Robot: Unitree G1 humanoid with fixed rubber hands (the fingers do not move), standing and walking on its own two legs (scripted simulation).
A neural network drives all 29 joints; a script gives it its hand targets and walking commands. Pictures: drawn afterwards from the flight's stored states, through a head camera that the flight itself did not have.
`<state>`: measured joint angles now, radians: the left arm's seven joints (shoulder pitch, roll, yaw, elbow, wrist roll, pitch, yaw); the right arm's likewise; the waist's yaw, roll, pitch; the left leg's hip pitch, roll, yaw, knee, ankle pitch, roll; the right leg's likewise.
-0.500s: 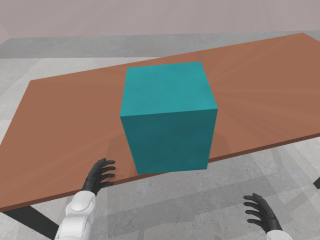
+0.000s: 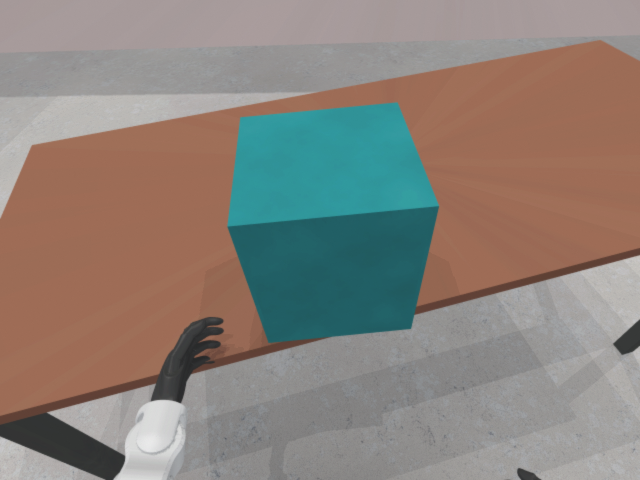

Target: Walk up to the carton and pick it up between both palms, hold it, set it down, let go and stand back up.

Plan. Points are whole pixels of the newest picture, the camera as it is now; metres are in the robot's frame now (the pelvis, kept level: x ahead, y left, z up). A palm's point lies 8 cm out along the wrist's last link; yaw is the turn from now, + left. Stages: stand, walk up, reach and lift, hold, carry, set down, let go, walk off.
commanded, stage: stand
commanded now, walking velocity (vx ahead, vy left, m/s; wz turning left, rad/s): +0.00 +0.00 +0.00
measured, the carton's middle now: (330, 228) +0.42 +0.03 +0.08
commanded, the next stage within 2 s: none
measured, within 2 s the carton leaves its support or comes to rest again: neither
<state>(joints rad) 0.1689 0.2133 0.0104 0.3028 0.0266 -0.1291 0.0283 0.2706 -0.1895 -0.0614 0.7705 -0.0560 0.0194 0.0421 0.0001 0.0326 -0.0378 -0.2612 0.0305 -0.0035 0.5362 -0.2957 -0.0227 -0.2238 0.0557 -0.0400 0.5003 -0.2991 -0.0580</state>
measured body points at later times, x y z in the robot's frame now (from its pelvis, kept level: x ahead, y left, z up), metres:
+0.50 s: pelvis -0.01 +0.02 +0.00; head -0.01 +0.02 +0.45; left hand +0.24 +0.23 +0.01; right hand +0.10 -0.22 -0.12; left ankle -0.01 +0.13 -0.73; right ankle -0.02 -0.08 -0.73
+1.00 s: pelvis -0.01 +0.04 +0.00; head -0.01 +0.04 +0.45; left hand +0.24 +0.23 +0.01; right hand +0.13 -0.19 -0.12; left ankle -0.01 +0.13 -0.73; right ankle -0.02 -0.08 -0.73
